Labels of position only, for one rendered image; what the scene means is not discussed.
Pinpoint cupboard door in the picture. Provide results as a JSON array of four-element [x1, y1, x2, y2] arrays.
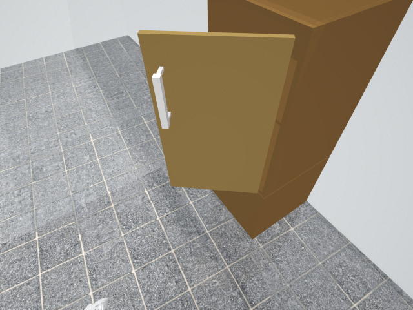
[[137, 30, 295, 193]]

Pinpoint handle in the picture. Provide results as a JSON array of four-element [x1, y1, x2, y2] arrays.
[[152, 67, 171, 129]]

